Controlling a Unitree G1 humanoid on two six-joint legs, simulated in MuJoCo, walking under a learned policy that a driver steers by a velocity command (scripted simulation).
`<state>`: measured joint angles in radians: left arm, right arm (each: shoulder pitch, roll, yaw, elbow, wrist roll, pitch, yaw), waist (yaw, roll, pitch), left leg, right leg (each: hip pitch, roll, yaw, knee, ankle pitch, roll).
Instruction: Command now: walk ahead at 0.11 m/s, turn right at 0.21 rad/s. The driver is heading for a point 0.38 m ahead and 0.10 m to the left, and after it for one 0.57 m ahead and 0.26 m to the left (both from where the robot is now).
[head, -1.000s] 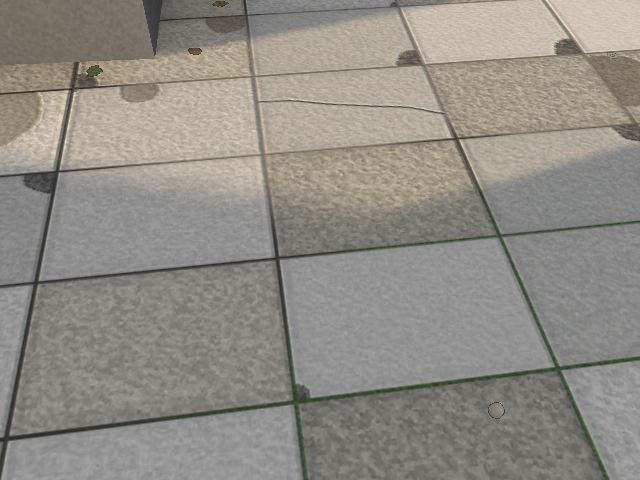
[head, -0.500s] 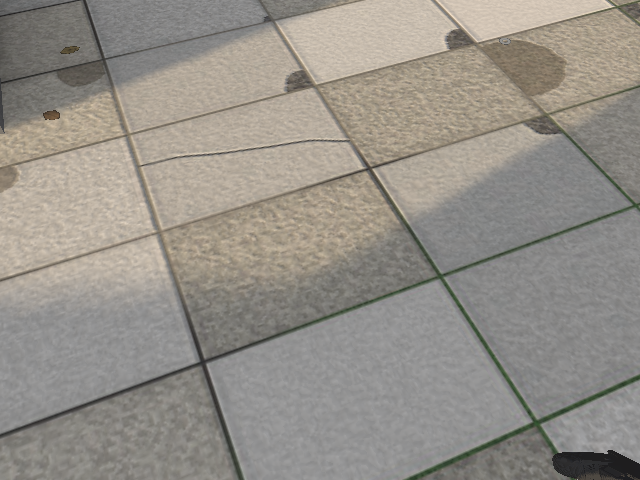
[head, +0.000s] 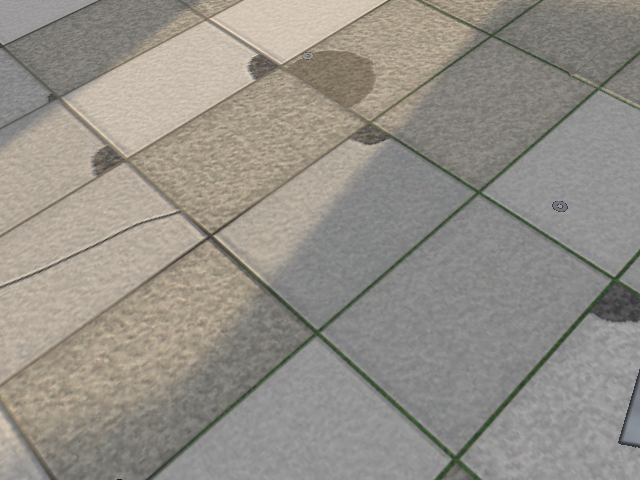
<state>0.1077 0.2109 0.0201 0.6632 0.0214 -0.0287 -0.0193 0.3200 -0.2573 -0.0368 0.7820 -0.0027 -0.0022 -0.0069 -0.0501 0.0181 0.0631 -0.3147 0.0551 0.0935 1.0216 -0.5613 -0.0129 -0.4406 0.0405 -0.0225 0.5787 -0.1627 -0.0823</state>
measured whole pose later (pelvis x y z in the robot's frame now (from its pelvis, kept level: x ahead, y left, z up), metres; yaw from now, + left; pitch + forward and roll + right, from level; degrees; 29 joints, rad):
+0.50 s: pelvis +0.03 +0.02 +0.02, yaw -1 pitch -1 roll +0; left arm 0.26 0.20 0.03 0.88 0.02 -0.01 0.00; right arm 0.28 -0.20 -0.01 0.87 -0.01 -0.01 -0.02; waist 0.01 -0.01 0.00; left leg -0.17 -0.01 0.02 0.44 -0.26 0.01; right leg -0.26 0.05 0.00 0.41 -0.13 -0.05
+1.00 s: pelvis +0.10 +0.01 +0.01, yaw -1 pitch -1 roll +0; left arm 0.28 0.19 0.04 1.02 0.02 -0.05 -0.01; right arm 0.43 -0.21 -0.05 1.05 -0.02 -0.03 -0.01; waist -0.02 0.03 -0.01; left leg -0.05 0.00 0.00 0.40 -0.34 0.03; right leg -0.27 0.02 -0.06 0.57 -0.34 -0.09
